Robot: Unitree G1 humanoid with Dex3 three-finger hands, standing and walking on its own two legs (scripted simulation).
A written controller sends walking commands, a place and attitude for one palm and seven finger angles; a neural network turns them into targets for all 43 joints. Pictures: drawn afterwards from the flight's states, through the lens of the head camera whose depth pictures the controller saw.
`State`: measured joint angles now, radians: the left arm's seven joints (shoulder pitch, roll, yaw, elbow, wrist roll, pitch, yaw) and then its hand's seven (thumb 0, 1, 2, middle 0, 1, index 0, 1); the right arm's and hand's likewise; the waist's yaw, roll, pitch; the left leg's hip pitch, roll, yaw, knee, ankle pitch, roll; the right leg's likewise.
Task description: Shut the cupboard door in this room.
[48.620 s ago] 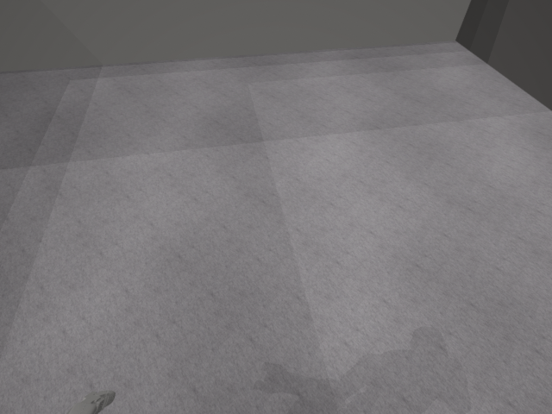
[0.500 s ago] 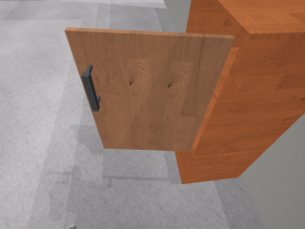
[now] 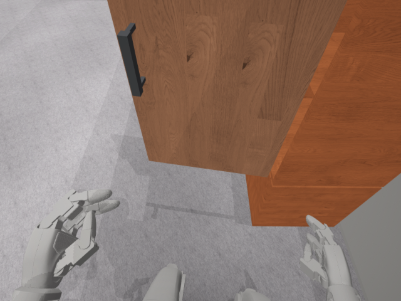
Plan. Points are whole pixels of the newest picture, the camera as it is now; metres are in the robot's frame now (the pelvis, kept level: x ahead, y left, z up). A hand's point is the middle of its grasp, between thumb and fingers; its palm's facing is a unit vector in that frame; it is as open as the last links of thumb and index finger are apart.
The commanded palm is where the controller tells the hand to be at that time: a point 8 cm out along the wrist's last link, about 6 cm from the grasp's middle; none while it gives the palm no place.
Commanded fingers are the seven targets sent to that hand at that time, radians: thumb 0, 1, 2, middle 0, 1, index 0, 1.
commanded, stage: raise the hand and make a fist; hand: left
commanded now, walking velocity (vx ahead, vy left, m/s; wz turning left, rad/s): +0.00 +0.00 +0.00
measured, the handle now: (134, 61) +0.55 +0.23 +0.17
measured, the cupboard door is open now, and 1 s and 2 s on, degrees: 81 81 81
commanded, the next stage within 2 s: bring the fist close to the handle in 1.34 s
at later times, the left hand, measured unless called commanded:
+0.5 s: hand (104, 212) +0.23 +0.19 +0.11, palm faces -0.10 -0.99 -0.02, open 3.3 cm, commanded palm +0.20 +0.26 +0.13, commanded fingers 0.00 0.90 0.90 -1.19 -1.38 -1.19 -1.38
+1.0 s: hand (77, 169) +0.25 +0.22 +0.18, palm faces +0.02 -1.00 -0.06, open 3.1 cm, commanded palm +0.22 +0.26 +0.17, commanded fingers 0.00 0.90 0.90 -1.30 -1.50 -1.30 -1.50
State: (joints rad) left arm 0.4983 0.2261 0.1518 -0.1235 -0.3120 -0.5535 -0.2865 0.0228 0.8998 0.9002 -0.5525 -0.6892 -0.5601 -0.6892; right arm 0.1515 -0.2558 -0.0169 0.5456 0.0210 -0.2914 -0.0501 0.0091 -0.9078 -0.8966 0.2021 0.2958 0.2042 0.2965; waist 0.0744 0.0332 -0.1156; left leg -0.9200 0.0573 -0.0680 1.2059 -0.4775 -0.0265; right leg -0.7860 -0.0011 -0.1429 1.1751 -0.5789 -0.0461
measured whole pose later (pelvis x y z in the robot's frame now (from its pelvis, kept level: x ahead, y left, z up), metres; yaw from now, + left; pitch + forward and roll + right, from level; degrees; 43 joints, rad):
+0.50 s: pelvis +0.01 +0.03 +0.04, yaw -1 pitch +9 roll -2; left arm 0.44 0.25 0.11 -0.13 -0.30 -0.30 -0.28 0.02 0.90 0.90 -1.01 -1.19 -1.02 -1.19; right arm 0.27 -0.26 -0.01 0.55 0.05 -0.25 -0.07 0.01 -0.91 -0.90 0.20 0.30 0.20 0.30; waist 0.01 0.04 -0.09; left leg -0.74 0.04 0.01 1.01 -0.42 0.01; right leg -0.63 -0.02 -0.08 0.98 -0.49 0.00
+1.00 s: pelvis +0.02 +0.02 +0.06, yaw -1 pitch +3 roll -2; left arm 0.30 0.27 0.20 -0.16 -0.32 -0.17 -0.23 0.02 0.90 0.90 -1.29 -1.49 -1.30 -1.49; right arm 0.27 -0.24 0.06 0.56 0.05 -0.24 -0.06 0.01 -0.90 -0.90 0.21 0.30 0.21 0.30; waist 0.03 0.05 -0.06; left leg -0.52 0.03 0.00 0.82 -0.35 0.01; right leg -0.41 -0.02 -0.08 0.78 -0.42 0.00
